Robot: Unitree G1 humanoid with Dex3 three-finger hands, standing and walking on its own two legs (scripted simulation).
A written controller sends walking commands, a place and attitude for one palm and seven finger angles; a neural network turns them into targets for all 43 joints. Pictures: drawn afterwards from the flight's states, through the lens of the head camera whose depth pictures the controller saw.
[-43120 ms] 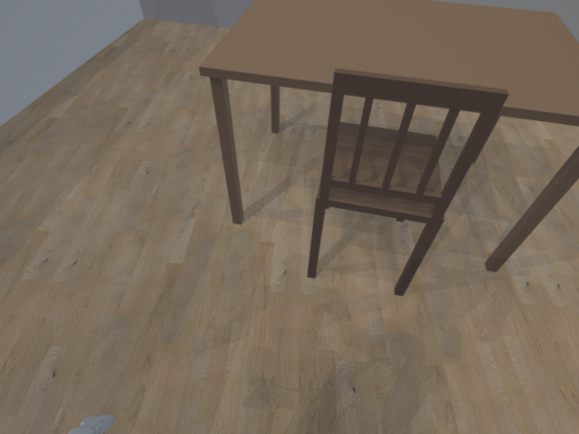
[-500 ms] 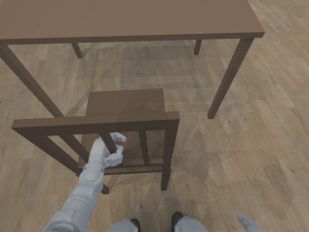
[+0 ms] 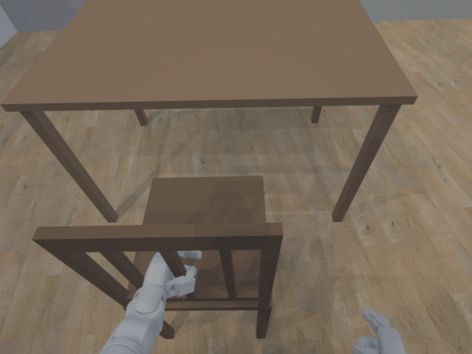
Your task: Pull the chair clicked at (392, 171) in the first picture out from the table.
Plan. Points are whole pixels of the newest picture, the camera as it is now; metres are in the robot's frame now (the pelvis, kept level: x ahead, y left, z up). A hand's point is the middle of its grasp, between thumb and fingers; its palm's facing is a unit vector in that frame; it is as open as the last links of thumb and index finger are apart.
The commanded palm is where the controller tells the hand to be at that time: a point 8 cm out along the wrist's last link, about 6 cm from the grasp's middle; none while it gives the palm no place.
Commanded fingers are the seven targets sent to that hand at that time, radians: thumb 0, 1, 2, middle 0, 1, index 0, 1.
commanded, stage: stop walking, hand still on the chair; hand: left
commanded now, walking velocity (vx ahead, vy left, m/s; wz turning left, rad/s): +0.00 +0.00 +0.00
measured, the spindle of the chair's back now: (180, 274) +0.27 +0.14 -0.09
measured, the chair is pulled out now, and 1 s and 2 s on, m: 0.30 0.30 0.30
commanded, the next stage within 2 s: open the thumb and straighten the fingers in 0.32 s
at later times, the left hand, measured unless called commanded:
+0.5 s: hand (190, 279) +0.26 +0.11 -0.08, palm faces -0.04 -0.99 -0.14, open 5.2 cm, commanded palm +0.24 +0.17 -0.05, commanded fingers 0.00 0.30 0.61 -0.50 -1.45 -0.50 -1.45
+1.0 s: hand (191, 275) +0.27 +0.11 -0.08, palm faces -0.04 -0.99 -0.14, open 15.4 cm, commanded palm +0.25 +0.17 -0.06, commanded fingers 0.00 -0.55 0.20 0.00 0.00 0.00 0.00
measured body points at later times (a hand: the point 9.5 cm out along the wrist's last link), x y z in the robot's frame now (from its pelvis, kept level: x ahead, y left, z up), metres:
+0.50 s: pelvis +0.01 +0.00 +0.00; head +0.04 -0.01 +0.45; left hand +0.26 +0.17 -0.06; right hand +0.13 -0.25 -0.13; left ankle -0.02 +0.13 -0.74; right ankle +0.01 -0.12 -0.74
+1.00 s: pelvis +0.00 +0.00 -0.04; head +0.04 -0.02 +0.41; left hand +0.27 +0.17 -0.07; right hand +0.16 -0.24 -0.14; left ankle -0.02 +0.13 -0.74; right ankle +0.01 -0.12 -0.74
